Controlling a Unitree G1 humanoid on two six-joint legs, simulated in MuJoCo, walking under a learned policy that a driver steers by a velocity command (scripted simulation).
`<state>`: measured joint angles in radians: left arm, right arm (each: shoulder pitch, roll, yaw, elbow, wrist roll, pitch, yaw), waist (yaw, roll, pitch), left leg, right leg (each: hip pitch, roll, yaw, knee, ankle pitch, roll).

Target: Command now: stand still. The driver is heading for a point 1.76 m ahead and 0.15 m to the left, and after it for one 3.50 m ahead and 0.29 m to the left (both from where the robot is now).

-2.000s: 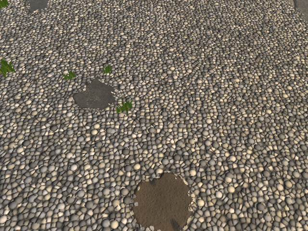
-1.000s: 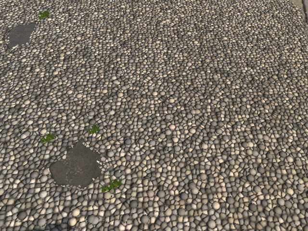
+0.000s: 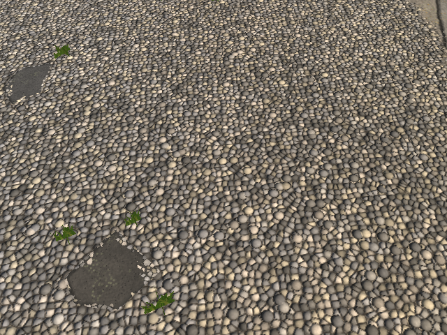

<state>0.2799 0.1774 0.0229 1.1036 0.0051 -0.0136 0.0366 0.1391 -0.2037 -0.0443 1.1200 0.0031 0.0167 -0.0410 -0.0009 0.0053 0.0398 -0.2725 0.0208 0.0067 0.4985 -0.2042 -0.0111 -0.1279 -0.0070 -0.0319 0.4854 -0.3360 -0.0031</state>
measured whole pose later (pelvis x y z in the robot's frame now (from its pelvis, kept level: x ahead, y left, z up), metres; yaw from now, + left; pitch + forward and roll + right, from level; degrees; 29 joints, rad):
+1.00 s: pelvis +0.01 +0.00 +0.00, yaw +0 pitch -1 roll +0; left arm 0.37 0.15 0.01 1.09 0.00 -0.02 0.04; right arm 0.21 -0.18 -0.03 1.14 0.01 0.01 -0.05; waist 0.00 0.00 0.02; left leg -0.29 0.02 0.00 0.53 -0.24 -0.01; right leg -0.13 0.00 -0.04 0.50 -0.35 -0.01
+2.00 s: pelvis +0.47 -0.02 +0.01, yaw +0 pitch +1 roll -2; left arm 0.35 0.22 0.05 1.02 0.00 -0.10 -0.02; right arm 0.14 -0.26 -0.07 0.91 0.01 -0.08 -0.02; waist 0.05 0.04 -0.01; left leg -0.71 0.16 -0.04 0.94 -0.07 0.03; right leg -0.11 0.07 -0.08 0.25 -0.16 -0.08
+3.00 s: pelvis +1.05 -0.02 +0.01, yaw +0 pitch +1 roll +0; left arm 0.24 0.23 0.06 0.95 0.01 -0.10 -0.03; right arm 0.22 -0.26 -0.07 0.94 0.02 -0.09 -0.01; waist 0.02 0.04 0.02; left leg -0.52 0.09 -0.02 1.15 -0.32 0.05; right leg -0.27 0.05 -0.07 0.39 -0.14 -0.08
